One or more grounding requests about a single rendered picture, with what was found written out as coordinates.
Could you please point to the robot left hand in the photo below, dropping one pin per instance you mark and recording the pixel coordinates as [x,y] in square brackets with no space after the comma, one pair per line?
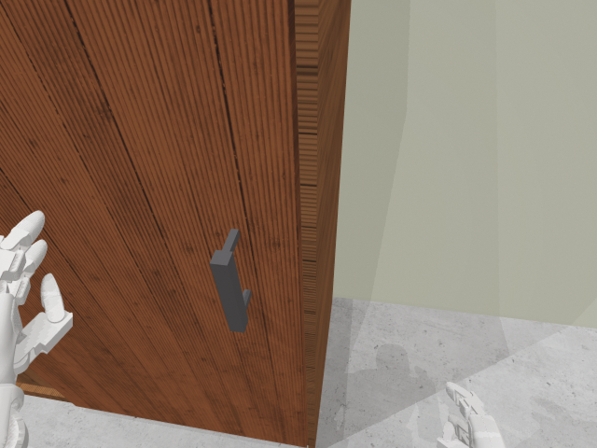
[18,261]

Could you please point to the handle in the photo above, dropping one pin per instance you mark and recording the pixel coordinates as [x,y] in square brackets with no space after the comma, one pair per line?
[228,285]

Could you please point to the left robot forearm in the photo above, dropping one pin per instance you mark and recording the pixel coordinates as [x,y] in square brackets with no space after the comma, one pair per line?
[13,431]

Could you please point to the robot right hand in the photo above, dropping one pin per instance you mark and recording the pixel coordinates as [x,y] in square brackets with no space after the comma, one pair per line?
[481,431]

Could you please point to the wardrobe door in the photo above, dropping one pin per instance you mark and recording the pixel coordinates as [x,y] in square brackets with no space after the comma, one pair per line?
[144,130]
[31,378]

